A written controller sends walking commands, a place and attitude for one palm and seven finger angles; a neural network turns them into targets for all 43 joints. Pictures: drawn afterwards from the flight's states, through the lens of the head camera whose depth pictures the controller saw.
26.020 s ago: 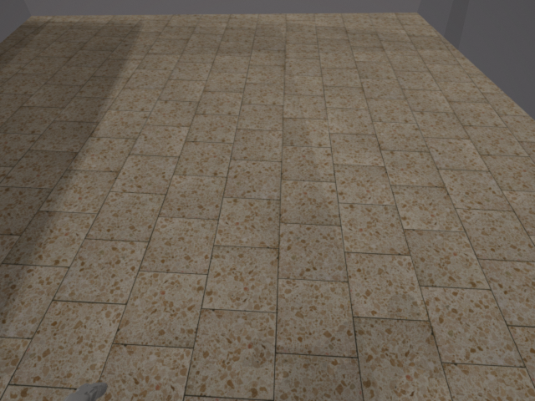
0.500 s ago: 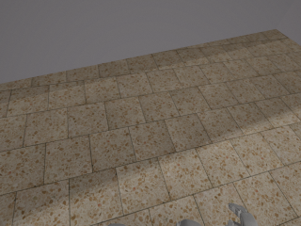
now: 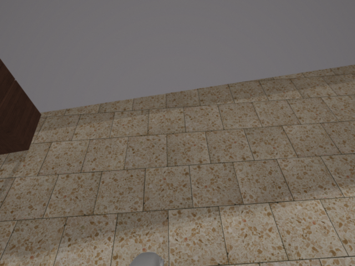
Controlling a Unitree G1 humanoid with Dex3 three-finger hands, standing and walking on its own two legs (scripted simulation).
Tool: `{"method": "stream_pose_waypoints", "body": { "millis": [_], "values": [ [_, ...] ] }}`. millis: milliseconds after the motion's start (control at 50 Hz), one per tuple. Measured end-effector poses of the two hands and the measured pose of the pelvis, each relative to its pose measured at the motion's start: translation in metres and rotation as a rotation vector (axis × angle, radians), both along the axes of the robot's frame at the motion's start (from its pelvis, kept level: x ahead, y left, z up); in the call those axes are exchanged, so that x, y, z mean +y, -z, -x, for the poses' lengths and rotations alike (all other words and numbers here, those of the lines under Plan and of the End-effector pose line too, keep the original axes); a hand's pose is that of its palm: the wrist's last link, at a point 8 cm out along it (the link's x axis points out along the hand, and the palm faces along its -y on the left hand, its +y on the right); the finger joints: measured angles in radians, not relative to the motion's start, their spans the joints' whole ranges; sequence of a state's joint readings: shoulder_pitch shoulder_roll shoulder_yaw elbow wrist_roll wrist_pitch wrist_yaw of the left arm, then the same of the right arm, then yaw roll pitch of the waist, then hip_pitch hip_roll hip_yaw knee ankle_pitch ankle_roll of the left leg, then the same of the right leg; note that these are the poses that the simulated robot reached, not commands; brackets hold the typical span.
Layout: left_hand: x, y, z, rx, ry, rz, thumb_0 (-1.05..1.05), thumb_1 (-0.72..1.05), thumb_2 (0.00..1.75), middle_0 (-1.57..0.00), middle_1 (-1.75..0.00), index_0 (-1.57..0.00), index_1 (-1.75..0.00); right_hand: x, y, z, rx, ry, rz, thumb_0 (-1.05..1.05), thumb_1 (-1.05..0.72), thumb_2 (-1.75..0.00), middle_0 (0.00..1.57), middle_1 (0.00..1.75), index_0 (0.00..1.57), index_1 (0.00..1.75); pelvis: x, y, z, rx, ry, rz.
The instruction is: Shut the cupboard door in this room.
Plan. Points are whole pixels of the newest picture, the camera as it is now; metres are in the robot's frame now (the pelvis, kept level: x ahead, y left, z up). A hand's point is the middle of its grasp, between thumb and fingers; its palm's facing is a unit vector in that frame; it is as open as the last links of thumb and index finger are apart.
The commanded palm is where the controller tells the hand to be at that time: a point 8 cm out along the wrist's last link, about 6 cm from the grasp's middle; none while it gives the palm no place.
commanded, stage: walk to a spot facing it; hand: left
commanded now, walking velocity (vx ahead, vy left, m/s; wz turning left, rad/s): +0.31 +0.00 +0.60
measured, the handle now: out of the picture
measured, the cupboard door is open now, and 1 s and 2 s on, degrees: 77 77 77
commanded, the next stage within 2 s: turn to face it in 1.68 s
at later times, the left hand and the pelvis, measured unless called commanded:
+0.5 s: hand out of the picture +0.07 +0.28 -0.19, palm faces +0.33 -0.92 -0.21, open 7.4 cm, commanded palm none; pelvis +0.15 +0.10 -0.01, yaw +16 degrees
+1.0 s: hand (95, 186) +0.39 +0.30 -0.17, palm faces +0.35 -0.91 -0.21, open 7.4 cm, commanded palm none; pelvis +0.37 +0.11 -0.01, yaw +21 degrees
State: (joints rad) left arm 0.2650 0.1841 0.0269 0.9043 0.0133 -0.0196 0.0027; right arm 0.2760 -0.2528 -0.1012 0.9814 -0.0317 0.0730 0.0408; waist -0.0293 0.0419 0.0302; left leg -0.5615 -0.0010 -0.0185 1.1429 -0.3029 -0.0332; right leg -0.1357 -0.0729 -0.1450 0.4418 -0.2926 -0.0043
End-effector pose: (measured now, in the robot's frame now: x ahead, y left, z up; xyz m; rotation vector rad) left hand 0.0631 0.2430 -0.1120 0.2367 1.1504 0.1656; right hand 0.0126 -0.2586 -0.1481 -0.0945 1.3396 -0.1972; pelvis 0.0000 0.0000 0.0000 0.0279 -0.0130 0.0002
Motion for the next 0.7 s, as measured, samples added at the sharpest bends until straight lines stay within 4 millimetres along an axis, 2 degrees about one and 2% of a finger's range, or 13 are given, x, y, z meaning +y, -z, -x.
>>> {"method": "stream_pose_waypoints", "body": {
  "millis": [100, 180, 240, 300, 340, 380, 440, 500, 560, 620, 700],
  "values": [
    [-0.002, 0.005, 0.044, 0.121, -0.123, 0.016, 0.00, 0.90, 0.90, -0.20, -0.30, -0.20, -0.30, 0.002, -0.005, -0.045, 0.010, -0.088, 0.000, 0.01, -0.91, -0.90, 0.20, 0.30, 0.20, 0.30, 0.002, -0.004, -0.022, 0.006, -0.079, -0.006],
    [-0.002, 0.012, 0.075, 0.216, -0.231, 0.044, 0.00, 0.90, 0.90, -0.20, -0.30, -0.20, -0.30, 0.018, -0.005, -0.101, 0.005, -0.194, 0.005, 0.01, -0.91, -0.90, 0.20, 0.30, 0.20, 0.30, 0.012, -0.001, -0.044, 0.015, -0.145, 0.002],
    [0.000, 0.019, 0.096, 0.291, -0.308, 0.072, 0.00, 0.90, 0.90, -0.20, -0.30, -0.20, -0.30, 0.044, -0.003, -0.160, -0.029, -0.293, 0.005, 0.01, -0.91, -0.90, 0.20, 0.30, 0.20, 0.30, 0.025, 0.004, -0.062, 0.023, -0.186, 0.011],
    [0.005, 0.027, 0.111, 0.373, -0.377, 0.107, 0.00, 0.90, 0.90, -0.20, -0.30, -0.20, -0.30, 0.081, -0.002, -0.227, -0.102, -0.396, 0.010, 0.01, -0.91, -0.90, 0.20, 0.30, 0.20, 0.30, 0.044, 0.013, -0.084, 0.030, -0.220, 0.018],
    [0.013, 0.036, 0.117, 0.427, -0.408, 0.132, 0.00, 0.90, 0.90, -0.20, -0.30, -0.20, -0.30, 0.108, 0.000, -0.271, -0.183, -0.447, 0.020, 0.01, -0.91, -0.90, 0.20, 0.30, 0.20, 0.30, 0.061, 0.023, -0.101, 0.030, -0.237, 0.020],
    [0.026, 0.044, 0.112, 0.461, -0.424, 0.153, 0.00, 0.90, 0.90, -0.20, -0.30, -0.20, -0.30, 0.131, -0.001, -0.305, -0.267, -0.470, 0.030, 0.01, -0.91, -0.90, 0.20, 0.30, 0.20, 0.30, 0.076, 0.030, -0.114, 0.019, -0.249, 0.024],
    [0.054, 0.048, 0.074, 0.417, -0.425, 0.139, 0.01, 0.90, 0.90, -0.20, -0.30, -0.20, -0.30, 0.153, -0.013, -0.330, -0.320, -0.472, 0.032, 0.01, -0.91, -0.90, 0.20, 0.30, 0.20, 0.30, 0.089, 0.024, -0.133, 0.002, -0.253, 0.032],
    [0.083, 0.045, 0.012, 0.280, -0.404, 0.115, 0.01, 0.91, 0.90, -0.20, -0.30, -0.20, -0.30, 0.164, -0.023, -0.335, -0.302, -0.470, 0.036, 0.00, -0.91, -0.90, 0.20, 0.30, 0.20, 0.30, 0.098, 0.013, -0.153, -0.010, -0.277, 0.037],
    [0.105, 0.038, -0.055, 0.127, -0.382, 0.096, 0.01, 0.91, 0.90, -0.20, -0.30, -0.20, -0.30, 0.170, -0.025, -0.330, -0.242, -0.456, 0.025, 0.00, -0.91, -0.90, 0.20, 0.30, 0.20, 0.30, 0.105, 0.005, -0.176, -0.017, -0.295, 0.034],
    [0.118, 0.029, -0.115, 0.019, -0.355, 0.090, 0.00, 0.91, 0.90, -0.20, -0.30, -0.20, -0.30, 0.162, -0.025, -0.329, -0.199, -0.401, 0.040, 0.00, -0.93, -0.90, 0.21, 0.30, 0.21, 0.30, 0.111, 0.002, -0.200, -0.018, -0.303, 0.022],
    [0.125, 0.021, -0.186, -0.057, -0.313, 0.088, 0.00, 0.91, 0.90, -0.20, -0.30, -0.20, -0.30, 0.150, -0.017, -0.323, -0.104, -0.355, 0.046, 0.00, -0.93, -0.90, 0.21, 0.30, 0.21, 0.30, 0.115, 0.002, -0.234, -0.014, -0.310, 0.008]
  ]
}}
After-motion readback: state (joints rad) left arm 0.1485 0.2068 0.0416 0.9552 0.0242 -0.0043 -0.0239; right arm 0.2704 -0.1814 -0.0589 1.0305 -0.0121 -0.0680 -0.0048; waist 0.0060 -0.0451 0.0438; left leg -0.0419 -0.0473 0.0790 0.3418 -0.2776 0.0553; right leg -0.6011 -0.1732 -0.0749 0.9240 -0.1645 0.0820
